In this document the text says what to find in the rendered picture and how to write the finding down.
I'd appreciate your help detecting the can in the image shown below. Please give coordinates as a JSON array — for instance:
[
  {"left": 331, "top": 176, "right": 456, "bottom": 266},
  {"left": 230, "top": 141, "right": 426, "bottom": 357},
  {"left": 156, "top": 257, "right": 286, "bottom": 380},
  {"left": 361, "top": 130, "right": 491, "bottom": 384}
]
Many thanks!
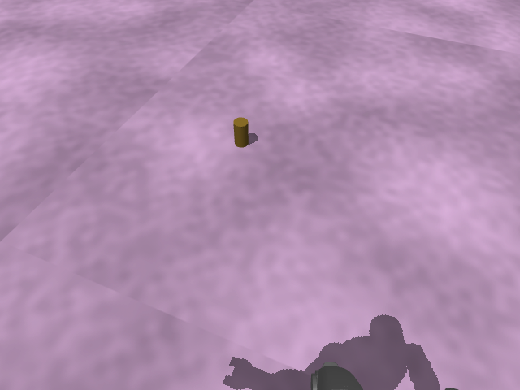
[{"left": 233, "top": 117, "right": 249, "bottom": 148}]

